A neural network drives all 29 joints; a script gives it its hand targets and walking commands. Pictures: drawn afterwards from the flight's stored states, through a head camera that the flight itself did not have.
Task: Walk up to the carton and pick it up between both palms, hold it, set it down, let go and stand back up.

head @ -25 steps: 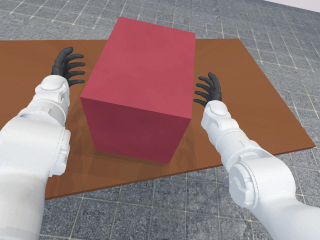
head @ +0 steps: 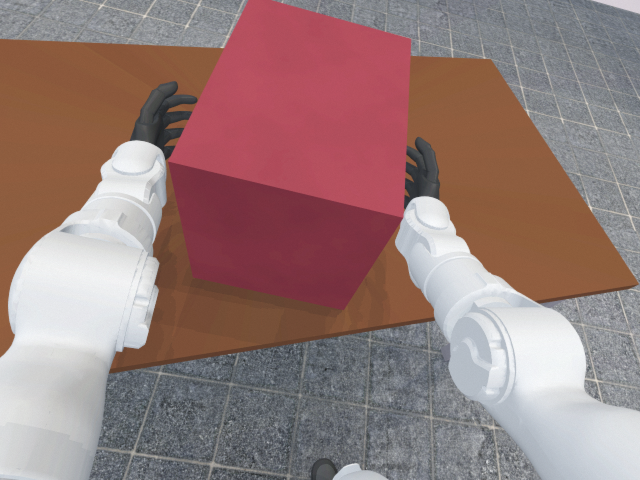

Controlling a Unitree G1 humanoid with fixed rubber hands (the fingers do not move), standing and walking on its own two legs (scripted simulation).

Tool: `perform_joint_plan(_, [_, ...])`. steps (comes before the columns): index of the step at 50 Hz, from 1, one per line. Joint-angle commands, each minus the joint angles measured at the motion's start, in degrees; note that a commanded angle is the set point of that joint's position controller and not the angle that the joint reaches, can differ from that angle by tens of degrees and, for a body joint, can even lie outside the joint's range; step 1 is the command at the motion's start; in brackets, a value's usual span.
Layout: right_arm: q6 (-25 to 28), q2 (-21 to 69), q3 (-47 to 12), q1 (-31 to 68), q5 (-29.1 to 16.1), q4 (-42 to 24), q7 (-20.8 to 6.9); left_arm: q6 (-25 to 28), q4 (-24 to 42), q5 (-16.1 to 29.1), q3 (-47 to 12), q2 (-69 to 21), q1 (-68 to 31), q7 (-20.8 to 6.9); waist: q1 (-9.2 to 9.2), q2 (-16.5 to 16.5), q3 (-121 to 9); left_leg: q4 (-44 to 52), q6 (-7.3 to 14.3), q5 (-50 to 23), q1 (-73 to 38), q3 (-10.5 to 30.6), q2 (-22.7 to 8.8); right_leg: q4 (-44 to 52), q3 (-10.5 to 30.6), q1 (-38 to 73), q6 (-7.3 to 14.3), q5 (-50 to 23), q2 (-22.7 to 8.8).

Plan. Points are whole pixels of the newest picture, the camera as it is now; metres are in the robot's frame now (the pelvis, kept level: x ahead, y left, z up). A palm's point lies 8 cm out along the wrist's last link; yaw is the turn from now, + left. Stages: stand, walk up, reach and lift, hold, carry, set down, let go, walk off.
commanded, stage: reach and lift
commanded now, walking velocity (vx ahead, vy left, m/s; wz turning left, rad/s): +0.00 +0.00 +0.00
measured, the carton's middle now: (299, 160) +0.54 -0.06 +0.02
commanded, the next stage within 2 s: none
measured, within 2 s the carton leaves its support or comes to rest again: neither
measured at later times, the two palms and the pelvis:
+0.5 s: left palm (161, 142) +0.53 +0.11 +0.08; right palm (421, 204) +0.42 -0.19 +0.07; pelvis +0.00 +0.01 +0.01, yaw -1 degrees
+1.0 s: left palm (162, 144) +0.53 +0.11 +0.08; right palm (418, 211) +0.42 -0.19 +0.06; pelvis +0.02 +0.01 +0.03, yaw +0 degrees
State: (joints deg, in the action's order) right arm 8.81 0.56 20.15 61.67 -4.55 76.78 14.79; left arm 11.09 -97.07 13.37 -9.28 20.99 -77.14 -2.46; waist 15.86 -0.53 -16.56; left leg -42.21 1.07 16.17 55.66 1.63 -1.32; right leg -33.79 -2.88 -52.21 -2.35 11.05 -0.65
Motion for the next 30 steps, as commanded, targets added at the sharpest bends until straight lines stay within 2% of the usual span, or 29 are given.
perform_joint_plan(1, [3.17, -9.07, 0.68, 27.67, 1.82, -11.18, -0.34, 2.84, 11.01, -1.03, 0.69, 2.42, -31.32, 0.44, -0.06, 17.21, -42.41, 0.31, -8.21, -26.19, -31.8, -1.83, 1.47, -0.87, -2.61, 20.03, 2.58, -26.95, 2.49])
perform_joint_plan(3, [3.04, -8.82, 1.63, 28.74, 2.63, -12.05, -0.32, 2.75, 11.87, -1.56, 1.09, 2.18, -31.87, 0.76, -0.4, 17.71, -43.08, 0.55, -8.31, -25.38, -31.57, -1.97, 1.43, -0.72, -2.42, 20.16, 2.72, -26.34, 2.39])
perform_joint_plan(4, [2.87, -8.2, 1.42, 28.06, 2.86, -11.27, -0.41, 2.51, 10.68, -1.71, 1.77, 2.48, -31.73, 0.69, -0.51, 16.56, -41.54, 1.01, -7.92, -24.77, -31.42, -2.02, 1.24, -0.46, -2.44, 19.98, 2.56, -25.31, 2.46])
perform_joint_plan(6, [2.75, -7.36, 2.39, 28.77, 3.46, -11.54, -0.61, 2.76, 11.7, -2.11, 1.21, 1.24, -32.19, 0.72, -0.21, 17.63, -41.53, 1.18, -8.06, -24.54, -32.1, -2.1, 1.12, 0.02, -2.46, 19.54, 3.0, -24.55, 2.37])
perform_joint_plan(7, [2.72, -6.96, 2.71, 29.0, 3.97, -12.72, -0.73, 2.99, 11.99, -2.2, 2.03, 1.56, -32.38, 0.8, -0.42, 16.7, -42.23, 1.26, -8.03, -24.44, -32.26, -2.0, 1.03, 0.03, -2.71, 19.4, 2.85, -24.41, 2.3])
perform_joint_plan(8, [2.47, -6.59, 2.51, 28.38, 4.0, -11.24, -0.82, 2.88, 10.73, -2.44, 2.67, 1.04, -31.55, 0.71, -0.8, 16.5, -40.85, 1.64, -7.85, -23.98, -32.31, -2.3, 1.08, 0.46, -2.51, 19.56, 2.9, -24.38, 2.28])
perform_joint_plan(14, [2.81, -3.91, 5.09, 27.94, 7.69, -12.59, -1.58, 3.91, 11.95, -4.42, 5.07, 0.1, -31.74, 0.11, -0.68, 15.67, -41.07, 2.53, -7.87, -24.94, -32.36, -2.8, 0.79, 0.96, -2.71, 20.6, 3.25, -24.12, 1.95])
perform_joint_plan(17, [3.83, -2.64, 6.91, 27.78, 10.4, -12.56, -2.08, 4.4, 12.17, -6.6, 6.87, -2.33, -31.12, -0.5, -0.77, 16.38, -40.48, 3.35, -8.02, -25.43, -32.88, -3.33, 1.01, 1.78, -2.63, 22.75, 3.43, -24.73, 1.9])
perform_joint_plan(19, [4.3, -1.66, 7.64, 27.2, 11.95, -12.12, -2.8, 4.76, 11.22, -8.41, 8.77, -2.79, -30.52, -0.87, -1.52, 15.64, -38.83, 4.31, -7.73, -25.23, -32.55, -3.6, 0.85, 2.44, -2.44, 23.2, 3.45, -23.83, 1.75])
perform_joint_plan(22, [5.66, 0.13, 9.91, 26.02, 15.25, -12.19, -3.5, 5.64, 11.12, -11.11, 11.45, -3.76, -29.59, -1.5, -1.31, 14.73, -37.38, 5.18, -7.94, -25.29, -32.18, -4.11, 0.9, 3.13, -2.44, 24.97, 3.77, -24.87, 1.41])
perform_joint_plan(26, [7.74, 2.97, 11.95, 25.46, 18.96, -12.11, -5.05, 6.74, 10.31, -15.17, 15.41, -6.45, -28.63, -2.47, -2.27, 13.91, -35.03, 7.13, -7.62, -25.44, -32.94, -4.48, 0.8, 4.73, -2.52, 26.67, 3.85, -23.67, 1.22])
perform_joint_plan(30, [9.52, 6.77, 15.1, 22.88, 24.47, -11.74, -6.48, 7.83, 9.24, -19.68, 19.96, -9.08, -26.38, -2.92, -2.66, 12.38, -32.92, 8.69, -7.48, -25.85, -33.69, -5.06, 0.6, 6.34, -2.06, 28.92, 4.18, -23.9, 1.01])
